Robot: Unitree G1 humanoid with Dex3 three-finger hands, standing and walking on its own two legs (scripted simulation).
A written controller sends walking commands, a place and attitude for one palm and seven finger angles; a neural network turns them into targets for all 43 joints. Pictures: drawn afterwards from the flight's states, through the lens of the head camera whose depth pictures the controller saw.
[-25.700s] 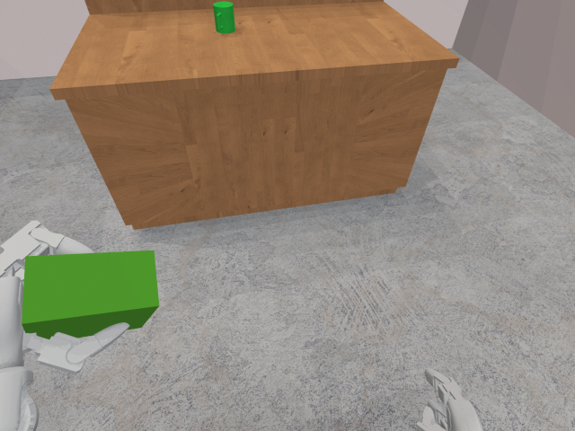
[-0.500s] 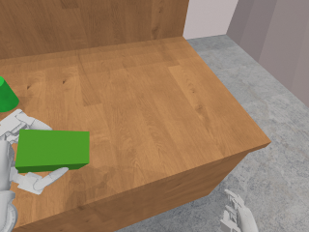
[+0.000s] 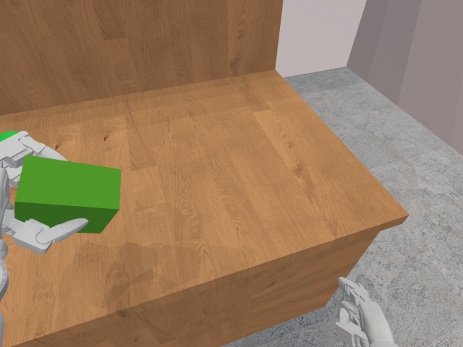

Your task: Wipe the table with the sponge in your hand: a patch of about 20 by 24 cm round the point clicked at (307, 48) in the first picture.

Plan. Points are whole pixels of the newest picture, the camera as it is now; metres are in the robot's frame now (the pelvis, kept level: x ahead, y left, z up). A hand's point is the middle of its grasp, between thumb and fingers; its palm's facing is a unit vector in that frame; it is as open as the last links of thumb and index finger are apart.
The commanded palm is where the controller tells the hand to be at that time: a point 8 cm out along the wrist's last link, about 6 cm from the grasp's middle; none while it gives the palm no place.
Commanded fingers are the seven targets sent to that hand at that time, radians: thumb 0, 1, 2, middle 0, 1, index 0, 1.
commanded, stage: turn the palm down, sponge in hand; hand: left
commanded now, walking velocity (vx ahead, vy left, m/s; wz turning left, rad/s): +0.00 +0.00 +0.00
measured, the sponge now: (82, 200) +0.26 +0.24 +0.17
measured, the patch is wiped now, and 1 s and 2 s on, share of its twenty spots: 0.00 0.00 0.00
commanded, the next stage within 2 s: move the sponge above the wiping area in 2.00 s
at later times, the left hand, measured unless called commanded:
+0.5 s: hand (84, 239) +0.21 +0.22 +0.15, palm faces +0.22 -0.55 -0.81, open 10.2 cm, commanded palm +0.16 +0.26 +0.20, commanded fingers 0.00 0.10 1.30 -1.20 -1.60 -1.20 -1.60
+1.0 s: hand (78, 225) +0.23 +0.24 +0.16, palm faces +0.21 -0.34 -0.92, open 10.2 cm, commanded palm +0.19 +0.27 +0.21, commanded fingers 0.00 0.10 1.30 -1.20 -1.60 -1.20 -1.60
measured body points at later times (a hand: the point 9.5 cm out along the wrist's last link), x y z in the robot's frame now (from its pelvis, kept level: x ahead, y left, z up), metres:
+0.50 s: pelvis -0.03 -0.06 -0.01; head -0.03 -0.10 +0.43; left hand +0.19 +0.25 +0.19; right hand +0.19 -0.27 -0.10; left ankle +0.02 +0.08 -0.73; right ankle +0.01 -0.12 -0.73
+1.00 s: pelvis +0.01 -0.02 -0.01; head +0.01 -0.06 +0.44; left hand +0.21 +0.25 +0.20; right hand +0.25 -0.24 -0.08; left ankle +0.02 +0.08 -0.73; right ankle +0.01 -0.11 -0.73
